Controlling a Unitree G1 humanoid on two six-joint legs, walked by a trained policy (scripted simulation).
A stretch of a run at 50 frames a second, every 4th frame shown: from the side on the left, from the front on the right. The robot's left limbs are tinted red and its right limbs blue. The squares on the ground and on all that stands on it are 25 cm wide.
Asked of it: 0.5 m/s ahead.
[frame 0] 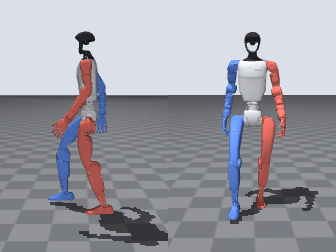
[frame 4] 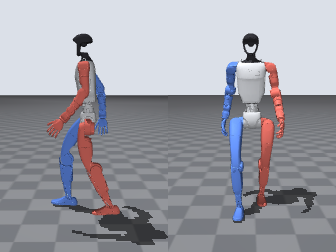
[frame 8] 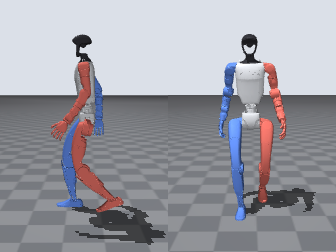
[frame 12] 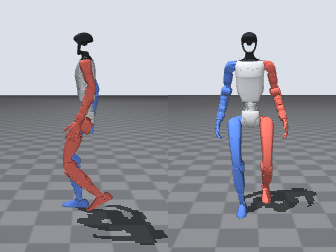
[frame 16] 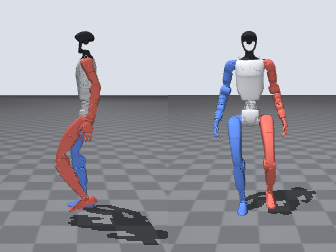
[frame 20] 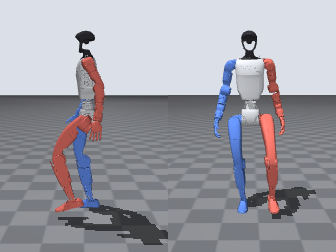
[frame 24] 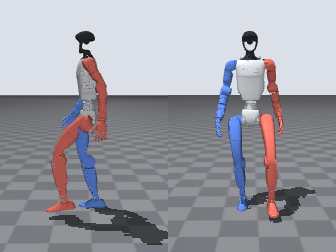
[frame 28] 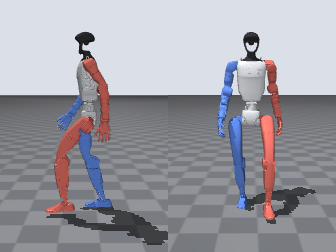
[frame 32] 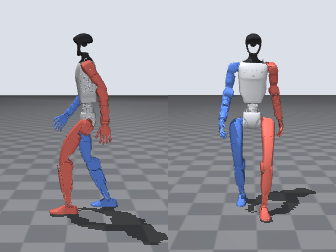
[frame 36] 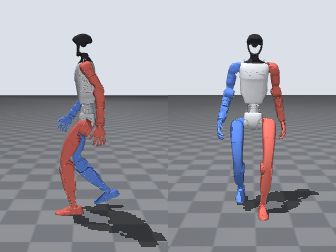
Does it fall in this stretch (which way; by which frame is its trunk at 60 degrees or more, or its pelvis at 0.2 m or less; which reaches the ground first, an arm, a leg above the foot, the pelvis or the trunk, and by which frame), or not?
no
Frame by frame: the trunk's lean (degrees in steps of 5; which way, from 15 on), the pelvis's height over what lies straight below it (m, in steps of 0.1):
0: 5, 0.8
4: 5, 0.8
8: 5, 0.8
12: 5, 0.8
16: 5, 0.8
20: 0, 0.8
24: 5, 0.8
28: 5, 0.8
32: 5, 0.8
36: 5, 0.8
